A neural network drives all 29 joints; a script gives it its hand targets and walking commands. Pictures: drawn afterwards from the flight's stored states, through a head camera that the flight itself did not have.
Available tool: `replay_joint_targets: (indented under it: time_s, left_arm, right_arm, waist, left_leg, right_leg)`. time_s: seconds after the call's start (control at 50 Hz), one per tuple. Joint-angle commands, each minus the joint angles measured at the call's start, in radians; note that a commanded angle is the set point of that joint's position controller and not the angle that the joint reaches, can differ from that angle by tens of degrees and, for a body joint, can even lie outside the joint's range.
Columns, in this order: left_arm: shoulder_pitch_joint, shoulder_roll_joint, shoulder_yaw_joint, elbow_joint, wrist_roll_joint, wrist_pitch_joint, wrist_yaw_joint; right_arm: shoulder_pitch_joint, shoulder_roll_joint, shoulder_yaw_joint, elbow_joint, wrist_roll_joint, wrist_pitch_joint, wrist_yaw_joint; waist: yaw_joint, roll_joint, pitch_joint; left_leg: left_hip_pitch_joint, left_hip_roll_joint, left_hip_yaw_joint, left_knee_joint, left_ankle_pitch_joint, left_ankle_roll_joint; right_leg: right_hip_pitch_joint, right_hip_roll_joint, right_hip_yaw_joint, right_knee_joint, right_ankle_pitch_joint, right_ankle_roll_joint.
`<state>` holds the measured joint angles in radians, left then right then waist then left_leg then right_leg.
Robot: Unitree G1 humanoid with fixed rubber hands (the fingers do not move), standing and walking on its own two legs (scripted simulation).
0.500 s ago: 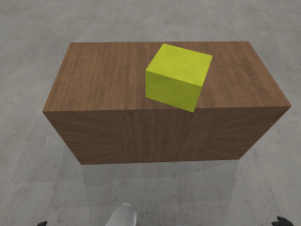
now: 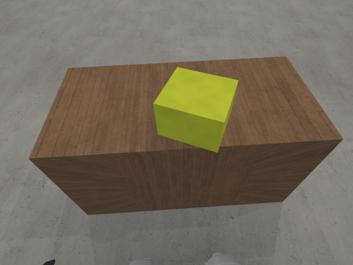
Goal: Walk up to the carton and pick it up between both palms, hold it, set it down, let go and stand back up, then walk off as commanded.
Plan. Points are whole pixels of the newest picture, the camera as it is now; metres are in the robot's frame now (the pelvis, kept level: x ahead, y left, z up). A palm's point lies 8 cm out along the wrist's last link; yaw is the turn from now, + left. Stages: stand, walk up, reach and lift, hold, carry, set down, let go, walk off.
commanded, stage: walk up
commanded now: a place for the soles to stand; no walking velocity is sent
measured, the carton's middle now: (196, 108) +0.61 -0.06 -0.07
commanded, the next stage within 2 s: none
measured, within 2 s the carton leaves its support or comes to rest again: neither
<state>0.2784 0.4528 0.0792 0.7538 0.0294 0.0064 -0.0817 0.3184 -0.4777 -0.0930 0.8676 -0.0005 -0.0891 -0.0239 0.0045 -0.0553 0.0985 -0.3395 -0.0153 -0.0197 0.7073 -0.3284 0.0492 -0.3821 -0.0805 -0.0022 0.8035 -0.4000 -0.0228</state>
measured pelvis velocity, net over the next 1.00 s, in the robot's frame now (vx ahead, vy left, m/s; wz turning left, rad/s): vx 0.17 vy -0.06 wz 0.00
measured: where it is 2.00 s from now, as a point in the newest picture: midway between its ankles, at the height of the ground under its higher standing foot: outside the picture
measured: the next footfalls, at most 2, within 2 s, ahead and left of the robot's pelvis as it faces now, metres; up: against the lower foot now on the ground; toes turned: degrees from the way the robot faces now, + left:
left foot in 0.42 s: +0.22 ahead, +0.08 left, +0.00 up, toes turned -1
right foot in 0.80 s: +0.25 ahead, -0.18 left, +0.00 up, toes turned -3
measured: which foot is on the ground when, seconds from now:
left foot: down 0.00-0.00, up 0.02-0.40, down 0.42-1.00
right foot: down 0.00-0.46, up 0.48-0.78, down 0.80-1.00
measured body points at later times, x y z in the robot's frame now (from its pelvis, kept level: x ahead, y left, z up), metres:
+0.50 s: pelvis +0.12 -0.03 +0.00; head +0.14 +0.00 +0.45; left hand +0.20 +0.30 -0.12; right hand +0.19 -0.37 -0.08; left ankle +0.22 +0.07 -0.71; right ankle +0.05 -0.12 -0.68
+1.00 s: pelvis +0.17 -0.06 +0.01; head +0.21 -0.06 +0.45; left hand +0.26 +0.27 -0.09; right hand +0.26 -0.38 -0.10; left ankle +0.18 +0.08 -0.70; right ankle +0.21 -0.17 -0.71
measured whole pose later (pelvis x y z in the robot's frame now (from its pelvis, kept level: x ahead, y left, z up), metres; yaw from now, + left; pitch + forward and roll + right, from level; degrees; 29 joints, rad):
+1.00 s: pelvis +0.17 -0.06 +0.01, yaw +0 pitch -3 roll +1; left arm 0.28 0.42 0.08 0.78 0.03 -0.03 -0.02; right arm 0.23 -0.42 -0.03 0.87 0.00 -0.03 -0.02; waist 0.00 -0.02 0.12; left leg -0.34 -0.02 -0.02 0.81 -0.46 0.02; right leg -0.35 -0.06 -0.04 0.73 -0.33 -0.01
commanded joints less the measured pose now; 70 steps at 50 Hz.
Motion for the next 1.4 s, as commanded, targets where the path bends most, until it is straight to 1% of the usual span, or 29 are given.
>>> replay_joint_targets:
  time_s: [0.0,0.02,0.04,0.08,0.12,0.16,0.34,0.38,0.4,0.42,0.44,0.46,0.48,0.5,0.56,0.7,0.76,0.8,0.82,0.84,0.92,0.98,1.02,1.04,1.06,1.12,1.18,1.28,1.38]
  left_arm:
    - [0.195,0.293,0.120,-0.002,0.024,-0.055,0.047]
    - [0.126,0.316,0.126,-0.027,0.016,-0.053,0.050]
    - [0.091,0.315,0.124,-0.035,0.010,-0.055,0.050]
    - [0.073,0.232,0.099,-0.041,-0.006,-0.067,0.057]
    - [0.106,0.200,0.089,-0.040,-0.020,-0.072,0.064]
    - [0.144,0.188,0.084,-0.044,-0.017,-0.069,0.065]
    - [0.142,0.201,0.082,-0.057,-0.013,-0.050,0.067]
    - [0.035,0.203,0.073,-0.090,-0.015,-0.045,0.059]
    - [-0.018,0.180,0.064,-0.103,-0.011,-0.046,0.054]
    - [-0.002,0.114,0.044,-0.112,-0.015,-0.046,0.051]
    - [0.061,0.048,0.027,-0.127,-0.022,-0.040,0.048]
    - [0.032,0.187,0.054,-0.112,-0.011,-0.024,0.056]
    - [0.001,0.233,0.062,-0.094,-0.006,-0.012,0.053]
    - [-0.007,0.233,0.068,-0.073,-0.005,-0.008,0.043]
    - [0.055,0.185,0.071,-0.027,-0.013,-0.011,0.032]
    - [0.007,0.128,0.057,-0.017,-0.019,-0.026,0.061]
    - [0.083,0.111,0.055,0.024,-0.016,-0.048,0.084]
    - [0.044,0.195,0.061,-0.007,0.000,-0.070,0.096]
    - [-0.043,0.219,0.062,-0.028,-0.009,-0.071,0.096]
    - [-0.072,0.250,0.070,-0.038,-0.009,-0.071,0.092]
    - [-0.066,0.203,0.058,-0.028,-0.015,-0.058,0.095]
    - [-0.090,0.180,0.043,-0.027,-0.016,-0.038,0.088]
    - [-0.091,0.159,0.042,-0.033,-0.022,-0.029,0.086]
    - [-0.092,0.141,0.040,-0.033,-0.024,-0.023,0.085]
    - [-0.109,0.132,0.036,-0.028,-0.023,-0.015,0.085]
    - [-0.071,0.144,0.044,0.002,-0.011,-0.038,0.082]
    - [-0.117,0.181,0.047,-0.008,-0.014,-0.043,0.078]
    - [-0.143,0.143,0.037,-0.004,-0.016,-0.027,0.077]
    - [-0.131,0.165,0.040,-0.004,-0.008,-0.037,0.073]
  right_arm:
    - [-0.037,-0.071,-0.002,-0.090,0.005,0.007,-0.007]
    - [-0.039,-0.173,-0.023,-0.061,0.001,0.010,-0.010]
    - [-0.020,-0.226,-0.031,-0.033,0.006,0.009,-0.009]
    - [0.012,-0.209,-0.023,-0.012,0.015,0.005,-0.001]
    - [0.044,-0.183,-0.012,-0.009,0.010,0.007,0.005]
    - [0.022,-0.152,-0.001,-0.025,0.009,0.012,0.006]
    - [-0.104,-0.125,0.015,-0.101,-0.002,-0.006,0.006]
    - [0.021,-0.132,0.005,-0.067,-0.003,-0.018,0.003]
    - [0.184,-0.156,-0.016,-0.025,-0.009,-0.028,-0.007]
    - [0.287,-0.211,-0.041,-0.002,-0.023,-0.036,-0.018]
    - [0.260,-0.277,-0.049,-0.037,-0.033,-0.033,-0.025]
    - [0.211,-0.298,-0.060,-0.062,-0.009,-0.021,-0.024]
    - [0.143,-0.291,-0.050,-0.068,-0.004,-0.016,-0.023]
    - [0.064,-0.267,-0.044,-0.071,-0.002,-0.014,-0.021]
    - [-0.052,-0.224,-0.025,-0.086,-0.025,-0.011,-0.011]
    - [-0.053,-0.199,-0.009,-0.089,-0.022,0.007,0.001]
    - [-0.097,-0.152,0.017,-0.091,-0.004,0.032,0.003]
    - [-0.062,-0.058,0.041,-0.094,0.027,0.038,0.006]
    - [-0.042,-0.089,0.033,-0.062,0.018,0.049,0.004]
    - [-0.035,-0.147,0.011,-0.052,0.008,0.056,-0.002]
    - [-0.032,-0.124,0.014,-0.037,0.002,0.044,0.004]
    - [-0.011,-0.099,0.013,-0.015,-0.004,0.028,0.003]
    - [-0.043,-0.166,0.000,-0.025,-0.019,0.021,-0.006]
    - [-0.086,-0.194,0.000,-0.040,-0.018,0.019,-0.007]
    - [-0.100,-0.220,-0.004,-0.037,-0.015,0.019,-0.008]
    - [-0.164,-0.159,0.023,-0.037,-0.006,0.022,-0.003]
    - [-0.114,-0.128,0.030,-0.025,0.001,0.024,0.000]
    - [-0.137,-0.191,0.016,-0.024,-0.014,0.020,-0.001]
    - [-0.154,-0.154,0.027,-0.027,-0.013,0.021,0.001]
  waist:
    - [0.128,-0.344,-0.052]
    - [0.116,-0.200,-0.072]
    - [0.094,-0.163,-0.035]
    - [0.056,-0.068,-0.005]
    - [0.045,-0.080,-0.058]
    - [0.053,-0.068,-0.081]
    - [0.091,-0.054,-0.090]
    - [-0.004,-0.022,-0.116]
    - [-0.106,0.016,-0.188]
    - [-0.156,0.180,-0.234]
    - [-0.096,0.374,-0.265]
    - [-0.090,0.215,-0.238]
    - [-0.066,0.136,-0.093]
    - [-0.027,0.066,0.052]
    - [0.033,0.167,0.156]
    - [-0.001,0.183,0.022]
    - [0.051,0.148,-0.107]
    - [0.030,-0.079,-0.173]
    - [0.006,-0.069,-0.158]
    - [-0.003,-0.068,-0.136]
    - [-0.010,-0.087,-0.103]
    - [-0.029,-0.083,-0.137]
    - [-0.003,0.015,-0.156]
    - [0.018,0.066,-0.131]
    - [0.017,0.091,-0.098]
    - [0.046,0.049,-0.095]
    - [0.004,-0.001,-0.142]
    - [0.016,0.080,-0.087]
    - [0.021,0.018,-0.104]
  left_leg:
    - [-0.500,-0.112,-0.006,0.427,-0.233,-0.034]
    - [-0.512,-0.091,-0.081,0.468,-0.186,-0.021]
    - [-0.493,-0.034,-0.095,0.465,-0.124,-0.010]
    - [-0.438,0.009,-0.073,0.456,0.007,-0.020]
    - [-0.404,0.031,-0.047,0.422,0.048,-0.026]
    - [-0.366,0.022,-0.013,0.374,0.041,-0.026]
    - [-0.289,0.044,0.094,0.029,-0.026,0.001]
    - [-0.003,0.015,0.131,-0.101,0.044,0.020]
    - [0.257,0.009,0.088,-0.186,0.155,0.051]
    - [0.468,0.062,-0.093,-0.235,0.135,0.088]
    - [0.555,0.328,-0.581,-0.280,0.062,0.168]
    - [0.453,0.376,-0.810,-0.400,-0.252,0.256]
    - [0.247,0.404,-0.804,-0.479,-0.475,0.278]
    - [0.087,0.365,-0.718,-0.505,-0.547,0.239]
    - [-0.164,0.238,-0.460,-0.509,-0.430,0.163]
    - [-0.072,0.199,-0.309,-0.319,0.060,0.154]
    - [-0.076,0.139,-0.196,-0.080,0.333,0.086]
    - [-0.143,0.004,-0.089,0.113,0.130,-0.028]
    - [-0.136,-0.022,-0.020,0.194,-0.148,-0.041]
    - [-0.093,0.009,-0.050,0.263,-0.218,-0.034]
    - [-0.088,0.018,0.004,0.146,-0.197,-0.011]
    - [0.067,0.005,0.024,-0.119,0.063,0.000]
    - [0.113,0.130,-0.217,-0.131,0.285,0.050]
    - [0.052,0.219,-0.372,-0.184,0.247,0.108]
    - [-0.033,0.251,-0.391,-0.233,0.155,0.150]
    - [-0.123,0.149,-0.228,-0.147,0.196,0.061]
    - [-0.022,0.051,-0.113,-0.050,0.146,0.012]
    - [-0.069,0.154,-0.303,-0.197,0.098,0.078]
    - [-0.087,0.089,-0.192,-0.143,0.069,0.031]
  right_leg:
    - [0.395,-0.207,0.524,-0.589,-0.337,-0.025]
    - [0.367,-0.290,0.665,-0.674,-0.503,-0.050]
    - [0.346,-0.286,0.632,-0.656,-0.464,-0.048]
    - [0.342,-0.196,0.419,-0.556,-0.035,-0.015]
    - [0.409,-0.149,0.275,-0.449,0.403,0.012]
    - [0.427,-0.126,0.193,-0.395,0.642,-0.007]
    - [0.452,-0.201,0.192,-0.300,0.670,-0.134]
    - [0.256,-0.167,0.114,-0.188,0.694,-0.134]
    - [0.128,-0.098,0.064,0.004,0.656,-0.113]
    - [-0.060,0.004,0.015,0.267,0.463,-0.061]
    - [-0.267,0.125,0.000,0.405,-0.145,0.003]
    - [-0.328,0.134,0.068,0.438,-0.216,-0.010]
    - [-0.325,0.090,0.113,0.445,-0.246,-0.020]
    - [-0.300,0.053,0.109,0.408,-0.198,-0.019]
    - [-0.122,0.034,0.061,0.244,-0.078,-0.003]
    - [0.039,0.035,0.004,-0.063,0.009,0.009]
    - [0.264,0.055,-0.010,-0.336,0.197,-0.008]
    - [0.308,-0.187,0.307,-0.448,0.278,-0.069]
    - [0.212,-0.302,0.415,-0.488,0.179,-0.143]
    - [0.139,-0.342,0.434,-0.449,0.189,-0.236]
    - [0.136,-0.248,0.234,-0.317,0.442,-0.202]
    - [0.102,-0.147,0.104,-0.205,0.375,-0.113]
    - [0.036,-0.053,0.033,-0.087,0.269,-0.044]
    - [0.014,0.007,0.002,-0.065,0.092,-0.013]
    - [0.054,0.041,0.001,-0.079,-0.034,-0.012]
    - [0.211,-0.029,0.068,-0.234,0.171,-0.047]
    - [0.153,-0.129,0.158,-0.303,0.180,-0.106]
    - [0.103,-0.007,0.039,-0.166,0.083,-0.037]
    - [0.153,-0.069,0.109,-0.283,0.058,-0.065]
